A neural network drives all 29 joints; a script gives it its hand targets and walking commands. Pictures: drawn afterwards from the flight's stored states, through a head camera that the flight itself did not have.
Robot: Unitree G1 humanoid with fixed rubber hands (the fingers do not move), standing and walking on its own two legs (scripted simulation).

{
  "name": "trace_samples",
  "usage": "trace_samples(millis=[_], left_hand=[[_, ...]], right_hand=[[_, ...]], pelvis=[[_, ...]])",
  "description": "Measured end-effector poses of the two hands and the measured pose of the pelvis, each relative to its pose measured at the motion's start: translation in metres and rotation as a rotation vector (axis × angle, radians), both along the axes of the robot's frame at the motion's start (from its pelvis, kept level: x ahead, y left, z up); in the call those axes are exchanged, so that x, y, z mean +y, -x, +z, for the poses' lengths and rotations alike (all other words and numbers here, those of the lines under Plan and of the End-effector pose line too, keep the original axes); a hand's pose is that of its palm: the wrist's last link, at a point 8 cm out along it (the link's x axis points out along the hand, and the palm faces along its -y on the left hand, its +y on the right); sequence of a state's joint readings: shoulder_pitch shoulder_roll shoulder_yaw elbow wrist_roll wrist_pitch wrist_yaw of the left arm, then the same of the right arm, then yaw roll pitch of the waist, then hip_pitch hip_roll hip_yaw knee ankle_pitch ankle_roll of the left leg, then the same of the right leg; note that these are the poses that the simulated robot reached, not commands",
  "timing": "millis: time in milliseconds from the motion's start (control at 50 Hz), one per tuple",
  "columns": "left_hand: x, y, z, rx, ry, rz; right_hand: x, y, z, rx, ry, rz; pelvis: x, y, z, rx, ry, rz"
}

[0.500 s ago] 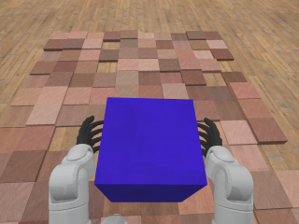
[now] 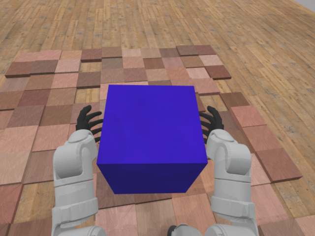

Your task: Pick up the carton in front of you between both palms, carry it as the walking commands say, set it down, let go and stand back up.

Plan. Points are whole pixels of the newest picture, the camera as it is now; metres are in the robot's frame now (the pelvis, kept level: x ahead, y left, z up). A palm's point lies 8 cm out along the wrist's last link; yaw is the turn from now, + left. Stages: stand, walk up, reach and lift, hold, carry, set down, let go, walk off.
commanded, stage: carry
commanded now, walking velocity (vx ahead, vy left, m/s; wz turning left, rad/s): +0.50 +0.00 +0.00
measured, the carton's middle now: (151, 144) +0.34 +0.00 +0.04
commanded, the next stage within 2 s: none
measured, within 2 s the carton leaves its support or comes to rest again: neither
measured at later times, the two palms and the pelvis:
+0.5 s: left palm (116, 68) +0.70 +0.13 +0.03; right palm (192, 68) +0.71 -0.18 +0.03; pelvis +0.38 -0.03 -0.05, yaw +0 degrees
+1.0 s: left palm (128, 18) +1.02 +0.09 +0.09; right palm (189, 21) +1.02 -0.21 +0.09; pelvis +0.75 -0.07 -0.01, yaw +0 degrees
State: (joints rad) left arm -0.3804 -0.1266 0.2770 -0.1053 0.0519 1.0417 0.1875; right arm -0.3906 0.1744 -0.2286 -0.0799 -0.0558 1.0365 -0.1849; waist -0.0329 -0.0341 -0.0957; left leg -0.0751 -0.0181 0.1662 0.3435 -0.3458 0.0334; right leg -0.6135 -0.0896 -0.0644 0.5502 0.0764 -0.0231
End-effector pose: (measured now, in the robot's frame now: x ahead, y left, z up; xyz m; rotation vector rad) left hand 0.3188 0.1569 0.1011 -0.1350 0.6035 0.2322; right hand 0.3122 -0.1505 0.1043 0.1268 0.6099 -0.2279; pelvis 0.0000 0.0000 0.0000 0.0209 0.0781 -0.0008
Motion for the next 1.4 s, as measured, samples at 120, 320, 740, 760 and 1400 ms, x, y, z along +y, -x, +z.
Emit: trace_samples(millis=[120, 320, 740, 760, 1400], left_hand=[[-0.024, -0.105, -0.026, -0.024, -0.012, 0.014], [-0.038, -0.227, -0.082, 0.068, 0.018, 0.038], [-0.052, -0.562, -0.043, -0.003, 0.021, -0.061], [-0.053, -0.574, -0.038, -0.011, 0.019, -0.062], [-0.016, -0.936, -0.021, -0.024, 0.009, -0.062]], right_hand=[[-0.025, -0.11, -0.035, -0.019, -0.013, 0.006], [-0.035, -0.248, -0.092, 0.079, -0.07, 0.014], [-0.049, -0.541, -0.043, -0.011, -0.036, -0.069], [-0.05, -0.553, -0.037, -0.019, -0.036, -0.066], [-0.009, -0.94, -0.017, -0.023, 0.045, 0.073]], pelvis=[[-0.026, -0.103, -0.033, -0.032, -0.051, 0.017], [-0.044, -0.234, -0.042, 0.005, 0.008, 0.004], [-0.022, -0.551, -0.018, 0.011, 0.024, -0.027], [-0.024, -0.564, -0.015, 0.012, 0.028, -0.028], [-0.014, -1.027, -0.028, -0.041, 0.034, 0.0]])
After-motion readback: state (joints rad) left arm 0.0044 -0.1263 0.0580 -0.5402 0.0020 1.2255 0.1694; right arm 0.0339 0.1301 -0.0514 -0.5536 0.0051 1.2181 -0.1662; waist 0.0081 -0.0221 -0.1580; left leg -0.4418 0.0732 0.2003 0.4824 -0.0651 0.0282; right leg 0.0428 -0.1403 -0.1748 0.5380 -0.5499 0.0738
